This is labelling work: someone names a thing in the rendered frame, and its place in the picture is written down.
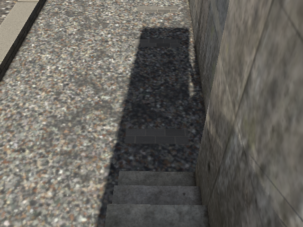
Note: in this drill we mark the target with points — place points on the stairs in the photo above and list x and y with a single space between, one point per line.
156 199

